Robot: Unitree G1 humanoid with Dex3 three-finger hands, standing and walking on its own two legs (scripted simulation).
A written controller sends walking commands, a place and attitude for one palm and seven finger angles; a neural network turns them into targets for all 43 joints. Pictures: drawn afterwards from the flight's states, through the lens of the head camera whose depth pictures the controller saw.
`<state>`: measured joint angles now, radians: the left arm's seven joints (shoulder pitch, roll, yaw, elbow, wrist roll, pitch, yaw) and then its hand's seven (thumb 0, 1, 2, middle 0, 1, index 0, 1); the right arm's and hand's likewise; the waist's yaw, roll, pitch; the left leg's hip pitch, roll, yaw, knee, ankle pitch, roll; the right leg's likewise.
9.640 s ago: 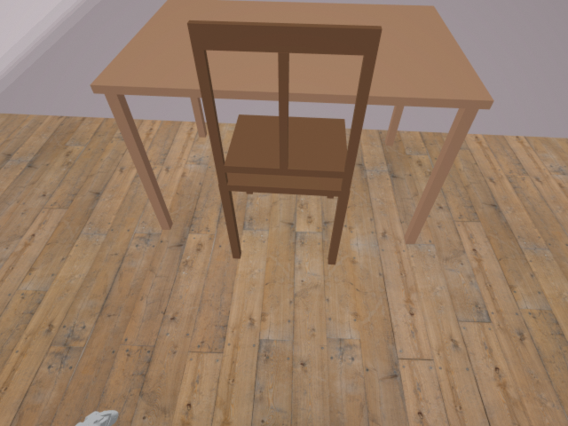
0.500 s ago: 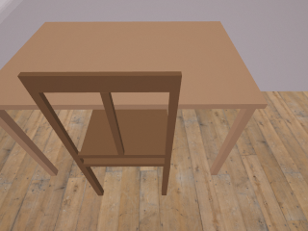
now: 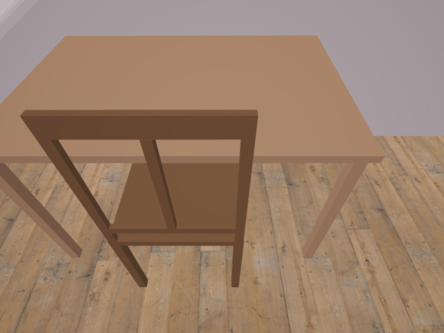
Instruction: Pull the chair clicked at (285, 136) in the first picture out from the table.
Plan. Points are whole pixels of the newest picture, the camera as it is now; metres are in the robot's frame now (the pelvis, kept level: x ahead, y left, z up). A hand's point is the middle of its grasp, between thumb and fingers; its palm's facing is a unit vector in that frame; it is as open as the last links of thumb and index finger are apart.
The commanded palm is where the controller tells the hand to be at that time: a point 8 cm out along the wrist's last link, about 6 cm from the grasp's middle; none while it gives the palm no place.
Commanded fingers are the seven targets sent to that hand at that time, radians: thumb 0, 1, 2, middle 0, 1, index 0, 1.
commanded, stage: look again from close up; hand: left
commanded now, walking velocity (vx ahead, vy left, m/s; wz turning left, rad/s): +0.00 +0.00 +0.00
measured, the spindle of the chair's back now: (162, 190) +0.45 +0.18 -0.07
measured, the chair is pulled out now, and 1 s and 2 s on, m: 0.00 0.00 0.00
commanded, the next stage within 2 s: none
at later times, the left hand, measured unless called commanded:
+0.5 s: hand out of the picture -0.02 +0.15 -0.17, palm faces +0.04 -0.98 -0.19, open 7.3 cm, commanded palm none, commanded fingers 0.00 0.90 0.90 -0.20 -0.30 -0.20 -0.30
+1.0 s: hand out of the picture -0.02 +0.14 -0.17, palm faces +0.05 -0.98 -0.18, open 7.3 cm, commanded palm none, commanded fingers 0.00 0.90 0.90 -0.20 -0.30 -0.20 -0.30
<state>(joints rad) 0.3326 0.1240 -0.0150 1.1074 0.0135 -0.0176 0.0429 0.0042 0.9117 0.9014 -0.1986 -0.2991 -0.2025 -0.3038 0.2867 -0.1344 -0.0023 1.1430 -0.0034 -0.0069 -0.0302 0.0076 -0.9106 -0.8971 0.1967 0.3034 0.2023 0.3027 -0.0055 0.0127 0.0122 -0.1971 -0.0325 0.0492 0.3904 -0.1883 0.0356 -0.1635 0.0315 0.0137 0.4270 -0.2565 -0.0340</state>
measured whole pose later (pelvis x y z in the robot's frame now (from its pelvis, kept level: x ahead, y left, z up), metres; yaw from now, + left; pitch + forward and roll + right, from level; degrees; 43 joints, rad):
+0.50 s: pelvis +0.01 -0.01 +0.00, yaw +0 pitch +0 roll +1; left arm 0.35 0.12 -0.01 1.11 0.01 -0.02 0.04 0.00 0.91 0.90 -0.20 -0.30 -0.20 -0.30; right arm 0.30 -0.13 0.00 1.15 0.00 -0.01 -0.04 0.01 -0.91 -0.90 0.20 0.30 0.20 0.30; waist 0.00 0.02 0.00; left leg -0.19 -0.02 0.04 0.39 -0.20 0.02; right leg -0.15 0.04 0.00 0.42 -0.27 -0.05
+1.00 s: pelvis +0.02 -0.01 +0.00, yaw +1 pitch +0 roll +0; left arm 0.37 0.12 -0.02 1.11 0.01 -0.02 0.04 0.00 0.91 0.90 -0.20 -0.30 -0.20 -0.30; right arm 0.32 -0.12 0.00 1.15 0.00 -0.01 -0.04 0.01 -0.91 -0.90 0.20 0.30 0.20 0.30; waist 0.00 0.01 -0.01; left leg -0.19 -0.01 0.03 0.41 -0.22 0.01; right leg -0.13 0.05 0.00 0.40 -0.27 -0.05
